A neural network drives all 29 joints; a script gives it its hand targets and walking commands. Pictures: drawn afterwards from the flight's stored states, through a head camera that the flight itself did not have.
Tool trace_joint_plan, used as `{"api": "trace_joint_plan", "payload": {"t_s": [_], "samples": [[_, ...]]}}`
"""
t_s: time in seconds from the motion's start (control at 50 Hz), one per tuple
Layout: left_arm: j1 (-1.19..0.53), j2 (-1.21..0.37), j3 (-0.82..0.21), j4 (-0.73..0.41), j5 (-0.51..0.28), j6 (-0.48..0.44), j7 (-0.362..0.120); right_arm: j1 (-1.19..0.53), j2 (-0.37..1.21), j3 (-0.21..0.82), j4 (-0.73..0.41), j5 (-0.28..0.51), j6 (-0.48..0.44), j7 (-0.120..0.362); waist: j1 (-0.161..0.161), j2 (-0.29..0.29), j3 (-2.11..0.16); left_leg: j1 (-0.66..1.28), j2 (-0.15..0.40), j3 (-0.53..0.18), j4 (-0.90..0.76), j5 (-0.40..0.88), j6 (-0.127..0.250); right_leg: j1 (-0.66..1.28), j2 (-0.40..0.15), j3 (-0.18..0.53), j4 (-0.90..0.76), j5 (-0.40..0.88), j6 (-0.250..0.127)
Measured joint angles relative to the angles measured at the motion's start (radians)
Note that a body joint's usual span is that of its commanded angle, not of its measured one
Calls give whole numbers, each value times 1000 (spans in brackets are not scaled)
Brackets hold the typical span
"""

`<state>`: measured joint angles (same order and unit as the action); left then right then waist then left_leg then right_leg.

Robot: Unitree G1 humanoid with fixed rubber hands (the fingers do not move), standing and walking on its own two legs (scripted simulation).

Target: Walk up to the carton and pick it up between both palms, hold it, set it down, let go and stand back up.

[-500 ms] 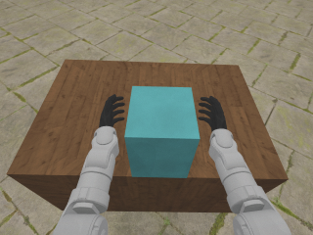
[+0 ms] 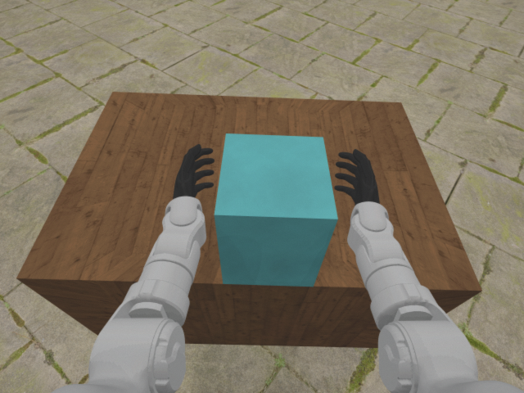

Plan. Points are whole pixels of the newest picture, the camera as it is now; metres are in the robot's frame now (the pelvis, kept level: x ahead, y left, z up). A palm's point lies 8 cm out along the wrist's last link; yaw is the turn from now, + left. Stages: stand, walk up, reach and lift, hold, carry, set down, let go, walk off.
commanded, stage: set down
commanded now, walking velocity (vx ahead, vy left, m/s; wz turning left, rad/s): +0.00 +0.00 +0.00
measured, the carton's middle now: (271, 213) +0.46 -0.01 -0.08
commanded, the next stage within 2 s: none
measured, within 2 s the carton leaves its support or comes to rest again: rests again in 0.42 s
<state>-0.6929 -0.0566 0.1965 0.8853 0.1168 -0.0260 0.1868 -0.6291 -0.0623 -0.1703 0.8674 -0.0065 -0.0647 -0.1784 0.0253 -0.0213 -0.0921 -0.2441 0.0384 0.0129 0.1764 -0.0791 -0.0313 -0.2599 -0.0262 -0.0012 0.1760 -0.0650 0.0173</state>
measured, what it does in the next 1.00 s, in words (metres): stands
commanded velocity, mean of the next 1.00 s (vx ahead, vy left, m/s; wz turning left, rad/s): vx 0.00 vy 0.00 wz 0.00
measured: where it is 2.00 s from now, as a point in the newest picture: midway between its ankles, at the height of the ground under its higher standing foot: outside the picture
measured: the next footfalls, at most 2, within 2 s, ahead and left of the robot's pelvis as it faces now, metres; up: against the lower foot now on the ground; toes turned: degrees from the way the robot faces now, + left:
none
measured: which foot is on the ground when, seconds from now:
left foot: down 0.00-1.00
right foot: down 0.00-1.00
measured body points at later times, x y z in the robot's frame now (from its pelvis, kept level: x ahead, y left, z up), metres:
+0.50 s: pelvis +0.00 +0.00 +0.00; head +0.06 +0.01 +0.44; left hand +0.42 +0.13 +0.05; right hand +0.42 -0.16 +0.05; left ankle -0.01 +0.14 -0.75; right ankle +0.00 -0.13 -0.75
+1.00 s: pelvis +0.00 +0.00 -0.01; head +0.09 +0.00 +0.43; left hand +0.43 +0.14 +0.02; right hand +0.44 -0.16 +0.02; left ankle -0.01 +0.14 -0.75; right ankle +0.00 -0.13 -0.75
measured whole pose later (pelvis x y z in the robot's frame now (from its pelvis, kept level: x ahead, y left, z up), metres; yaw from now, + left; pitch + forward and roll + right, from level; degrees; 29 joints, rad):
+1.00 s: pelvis +0.00 +0.00 -0.01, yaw +0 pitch +21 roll +0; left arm -0.80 0.01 0.22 1.17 0.05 -0.26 0.20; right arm -0.78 -0.08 -0.19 1.12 -0.02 -0.21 -0.13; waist -0.01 0.00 -0.20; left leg -0.51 0.04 0.00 0.23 -0.08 -0.04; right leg -0.50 -0.02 -0.01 0.18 -0.04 0.02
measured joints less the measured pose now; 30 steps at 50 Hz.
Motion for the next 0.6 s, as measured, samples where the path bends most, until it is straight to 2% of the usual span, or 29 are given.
{"api": "trace_joint_plan", "payload": {"t_s": [0.6], "samples": [[-63, 35, 21, 174, -31, -130, 4, -85, -5, -27, 147, -16, -78, 21, -19, 14, -51, -132, 1, -4, 26, -1, -3, -114, 1, -2, -10, 16, 4]]}}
